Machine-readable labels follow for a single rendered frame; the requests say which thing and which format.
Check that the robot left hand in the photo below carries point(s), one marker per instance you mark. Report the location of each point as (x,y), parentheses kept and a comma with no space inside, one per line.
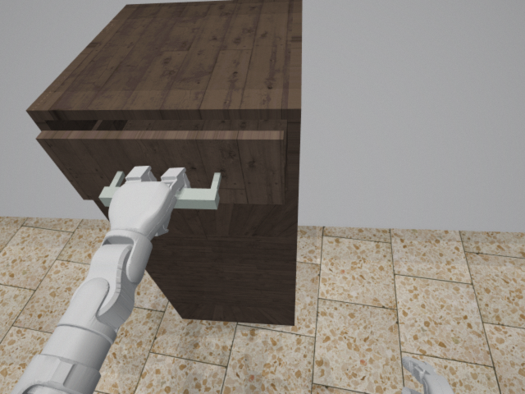
(144,204)

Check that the robot left forearm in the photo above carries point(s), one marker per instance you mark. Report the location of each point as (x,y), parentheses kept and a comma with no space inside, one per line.
(70,361)

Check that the drawer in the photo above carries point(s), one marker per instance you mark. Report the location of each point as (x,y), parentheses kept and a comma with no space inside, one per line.
(251,155)

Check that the cabinet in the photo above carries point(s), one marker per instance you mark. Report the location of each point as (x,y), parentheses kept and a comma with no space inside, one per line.
(212,60)

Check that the robot right hand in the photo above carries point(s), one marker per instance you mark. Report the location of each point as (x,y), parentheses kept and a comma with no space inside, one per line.
(426,375)

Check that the handle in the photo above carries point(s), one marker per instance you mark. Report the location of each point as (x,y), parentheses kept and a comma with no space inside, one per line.
(186,198)

